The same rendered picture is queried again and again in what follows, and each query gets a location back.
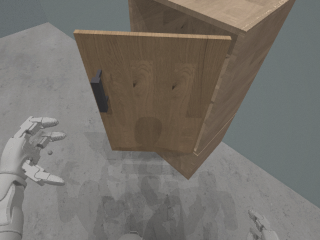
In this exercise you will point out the left robot hand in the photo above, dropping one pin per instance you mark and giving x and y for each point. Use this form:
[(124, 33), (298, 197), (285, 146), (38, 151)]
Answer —
[(15, 155)]

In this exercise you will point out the right robot hand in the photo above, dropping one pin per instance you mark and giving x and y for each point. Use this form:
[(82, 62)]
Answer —
[(263, 226)]

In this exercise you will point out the handle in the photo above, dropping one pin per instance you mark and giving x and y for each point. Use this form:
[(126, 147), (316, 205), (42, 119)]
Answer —
[(98, 90)]

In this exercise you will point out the left robot forearm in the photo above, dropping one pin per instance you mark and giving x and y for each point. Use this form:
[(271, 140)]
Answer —
[(12, 188)]

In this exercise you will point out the cupboard door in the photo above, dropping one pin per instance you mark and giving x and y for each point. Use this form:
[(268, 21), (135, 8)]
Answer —
[(159, 85)]

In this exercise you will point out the robot left shin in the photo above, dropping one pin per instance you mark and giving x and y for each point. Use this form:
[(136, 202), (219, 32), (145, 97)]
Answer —
[(133, 232)]

